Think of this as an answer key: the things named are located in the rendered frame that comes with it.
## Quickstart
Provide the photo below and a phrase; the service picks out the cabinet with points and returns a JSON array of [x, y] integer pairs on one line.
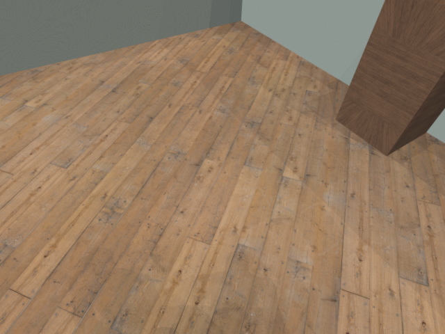
[[398, 89]]

